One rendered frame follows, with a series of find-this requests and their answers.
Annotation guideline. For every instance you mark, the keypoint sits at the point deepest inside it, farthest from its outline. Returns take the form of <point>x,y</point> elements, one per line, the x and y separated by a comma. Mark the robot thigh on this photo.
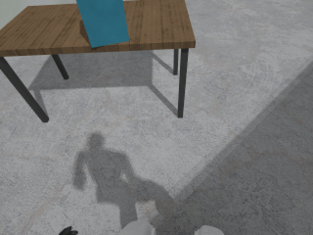
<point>208,230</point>
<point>138,227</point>

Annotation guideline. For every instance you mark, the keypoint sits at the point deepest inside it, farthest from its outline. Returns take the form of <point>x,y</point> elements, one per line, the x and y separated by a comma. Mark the robot right thigh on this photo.
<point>208,230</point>

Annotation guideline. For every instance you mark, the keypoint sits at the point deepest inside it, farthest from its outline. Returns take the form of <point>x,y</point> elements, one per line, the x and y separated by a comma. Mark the robot left thigh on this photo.
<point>138,227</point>

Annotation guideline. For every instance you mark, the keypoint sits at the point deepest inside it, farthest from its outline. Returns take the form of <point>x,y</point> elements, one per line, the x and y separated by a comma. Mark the carton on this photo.
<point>104,21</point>

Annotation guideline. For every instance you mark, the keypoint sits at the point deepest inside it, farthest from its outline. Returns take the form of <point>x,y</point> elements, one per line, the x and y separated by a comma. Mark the table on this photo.
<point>59,29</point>

